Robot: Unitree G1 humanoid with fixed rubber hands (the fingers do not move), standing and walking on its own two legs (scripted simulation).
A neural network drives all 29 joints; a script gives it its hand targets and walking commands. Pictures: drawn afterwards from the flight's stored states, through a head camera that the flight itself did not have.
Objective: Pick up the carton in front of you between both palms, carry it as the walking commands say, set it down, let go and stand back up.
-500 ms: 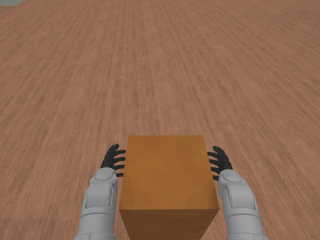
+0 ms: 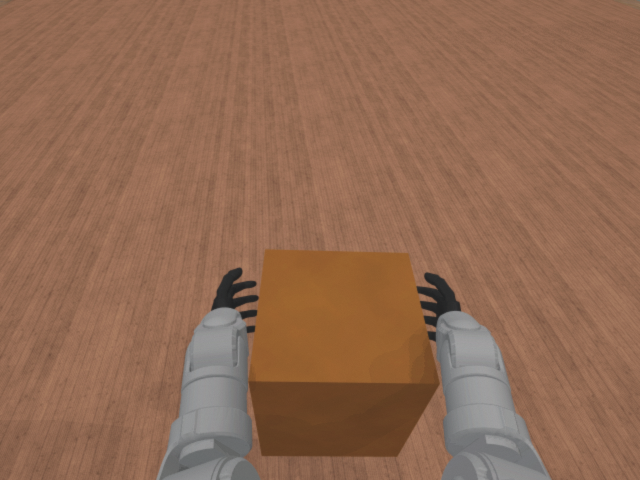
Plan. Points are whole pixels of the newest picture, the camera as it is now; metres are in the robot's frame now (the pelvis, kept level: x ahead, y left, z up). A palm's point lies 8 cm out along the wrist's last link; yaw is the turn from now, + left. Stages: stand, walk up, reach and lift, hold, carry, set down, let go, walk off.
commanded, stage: set down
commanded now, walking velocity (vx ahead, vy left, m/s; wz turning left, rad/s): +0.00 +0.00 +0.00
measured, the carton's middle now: (333, 356) +0.33 +0.00 -0.05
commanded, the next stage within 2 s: none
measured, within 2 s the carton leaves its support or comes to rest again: neither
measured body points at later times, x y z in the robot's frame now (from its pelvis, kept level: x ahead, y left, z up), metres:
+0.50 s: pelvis -0.03 -0.05 -0.10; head +0.19 -0.02 +0.30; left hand +0.34 +0.17 -0.18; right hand +0.39 -0.13 -0.18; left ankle +0.05 +0.10 -0.74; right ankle +0.02 -0.16 -0.74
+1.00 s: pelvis -0.06 -0.04 -0.23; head +0.20 -0.01 +0.14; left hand +0.36 +0.19 -0.33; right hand +0.44 -0.10 -0.33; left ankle +0.05 +0.10 -0.74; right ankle +0.02 -0.16 -0.74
